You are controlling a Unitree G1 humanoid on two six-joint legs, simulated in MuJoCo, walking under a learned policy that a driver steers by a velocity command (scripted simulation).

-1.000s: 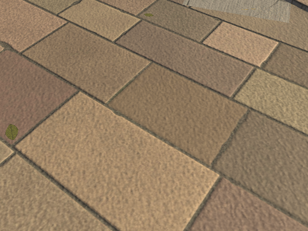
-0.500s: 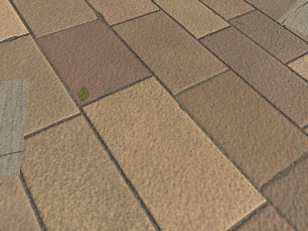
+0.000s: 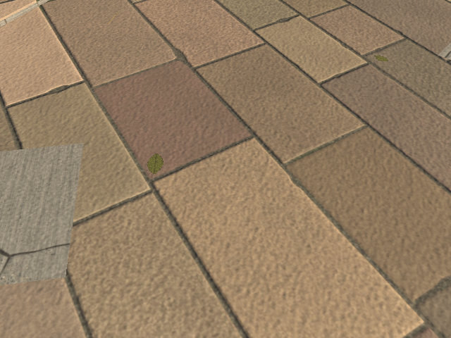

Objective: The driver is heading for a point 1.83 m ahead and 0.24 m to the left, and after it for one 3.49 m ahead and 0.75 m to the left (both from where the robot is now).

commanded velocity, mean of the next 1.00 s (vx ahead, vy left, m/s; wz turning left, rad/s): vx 0.05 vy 0.00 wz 0.02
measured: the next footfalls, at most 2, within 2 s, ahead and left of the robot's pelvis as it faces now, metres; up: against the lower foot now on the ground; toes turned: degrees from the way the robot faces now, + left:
left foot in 1.08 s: +0.12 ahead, +0.10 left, +0.00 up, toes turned +2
right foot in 1.54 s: +0.47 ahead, -0.06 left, +0.00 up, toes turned -4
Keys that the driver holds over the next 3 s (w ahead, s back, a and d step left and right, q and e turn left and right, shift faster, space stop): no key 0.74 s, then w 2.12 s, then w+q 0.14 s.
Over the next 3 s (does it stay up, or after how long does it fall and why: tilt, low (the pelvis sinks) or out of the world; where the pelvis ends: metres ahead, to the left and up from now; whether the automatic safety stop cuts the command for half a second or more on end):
stays up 1.09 -0.02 0.00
